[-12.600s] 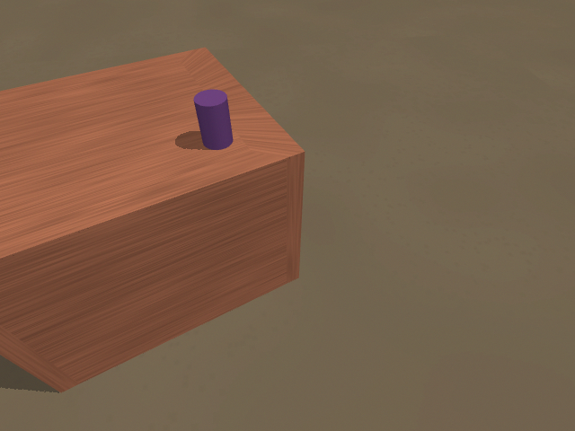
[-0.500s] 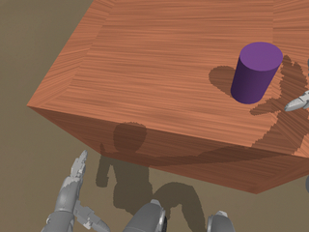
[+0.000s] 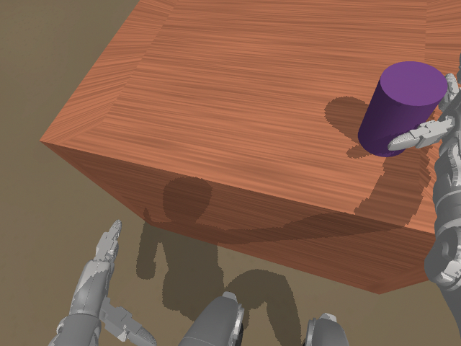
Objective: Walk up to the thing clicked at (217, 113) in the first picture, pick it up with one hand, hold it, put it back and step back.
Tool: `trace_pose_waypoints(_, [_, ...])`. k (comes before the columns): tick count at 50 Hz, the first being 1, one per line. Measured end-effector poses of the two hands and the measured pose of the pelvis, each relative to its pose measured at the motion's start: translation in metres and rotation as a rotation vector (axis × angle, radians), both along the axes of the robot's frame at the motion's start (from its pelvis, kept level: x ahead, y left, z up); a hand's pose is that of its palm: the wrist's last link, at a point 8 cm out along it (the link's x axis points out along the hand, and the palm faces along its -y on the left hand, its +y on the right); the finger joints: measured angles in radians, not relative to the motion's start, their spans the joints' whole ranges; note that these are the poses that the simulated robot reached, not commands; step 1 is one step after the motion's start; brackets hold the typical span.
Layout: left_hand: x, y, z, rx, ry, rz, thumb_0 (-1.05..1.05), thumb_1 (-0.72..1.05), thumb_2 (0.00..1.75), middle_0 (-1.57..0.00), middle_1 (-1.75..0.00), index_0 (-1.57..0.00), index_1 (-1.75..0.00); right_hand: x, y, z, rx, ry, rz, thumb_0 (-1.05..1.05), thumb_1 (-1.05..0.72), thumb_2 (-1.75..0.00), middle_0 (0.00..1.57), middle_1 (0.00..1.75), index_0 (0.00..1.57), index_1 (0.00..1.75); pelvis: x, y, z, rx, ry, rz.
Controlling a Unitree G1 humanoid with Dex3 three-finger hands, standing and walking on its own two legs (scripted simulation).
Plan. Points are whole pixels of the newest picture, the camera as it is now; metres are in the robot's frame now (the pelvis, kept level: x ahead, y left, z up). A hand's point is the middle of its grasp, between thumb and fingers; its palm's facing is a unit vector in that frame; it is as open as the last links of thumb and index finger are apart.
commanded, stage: rest palm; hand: right
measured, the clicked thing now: (395, 113) +0.52 -0.15 +0.04
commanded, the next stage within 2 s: close in 0.18 s
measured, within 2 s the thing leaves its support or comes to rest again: leaves its support in 1.58 s
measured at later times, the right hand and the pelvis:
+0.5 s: hand (401, 106) +0.52 -0.16 +0.06, palm faces +0.11 +0.99 +0.02, open 16.7 cm; pelvis -0.01 +0.00 +0.00, yaw -1 degrees
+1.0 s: hand (404, 104) +0.53 -0.16 +0.06, palm faces +0.10 +0.99 -0.01, open 12.0 cm; pelvis -0.01 +0.00 +0.00, yaw -1 degrees
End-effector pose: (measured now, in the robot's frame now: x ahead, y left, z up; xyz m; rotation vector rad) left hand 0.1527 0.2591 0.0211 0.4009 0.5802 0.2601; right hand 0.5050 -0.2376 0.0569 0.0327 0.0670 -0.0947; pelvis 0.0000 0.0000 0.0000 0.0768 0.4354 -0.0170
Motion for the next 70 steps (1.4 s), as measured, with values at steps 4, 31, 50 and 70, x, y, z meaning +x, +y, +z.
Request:
trace_pose_waypoints(4, [-0.003, 0.002, 0.001, 0.013, 0.006, -0.01, -0.01, -0.52, 0.05, -0.06, -0.06, -0.06, -0.05, -0.002, 0.005, -0.009, 0.003, -0.009, -0.012, -0.02, 0.61, -0.03, 0.04, 0.05, 0.04, 0.04, -0.003, 0.004, -0.003, -0.002, 0.003, -0.006])
trace_pose_waypoints(31, [-0.025, 0.008, -0.005, 0.019, 0.036, 0.018, -0.01, -0.54, 0.07, -0.05, -0.05, -0.05, -0.06, -0.003, 0.025, 0.007, -0.039, -0.039, -0.025, -0.01, 0.59, -0.11, 0.53, 0.32, 0.53, 0.31, -0.016, 0.001, -0.003, -0.009, -0.019, -0.004])
trace_pose_waypoints(50, [-0.014, -0.006, -0.007, -0.026, 0.004, -0.014, -0.01, -0.53, 0.07, -0.05, -0.05, -0.05, -0.06, -0.006, 0.026, 0.008, -0.037, -0.018, -0.006, -0.02, 0.51, -0.48, 0.78, 0.65, 0.82, 0.66, -0.01, 0.001, 0.0, -0.008, -0.019, -0.008])
trace_pose_waypoints(70, [-0.001, -0.002, -0.003, -0.053, 0.015, 0.004, -0.01, -0.55, 0.07, -0.06, -0.05, -0.06, -0.06, -0.006, 0.027, 0.013, -0.061, 0.039, 0.021, -0.01, 0.58, -1.03, 0.63, 0.95, 0.66, 0.96, 0.003, 0.002, 0.014, -0.015, -0.041, -0.011])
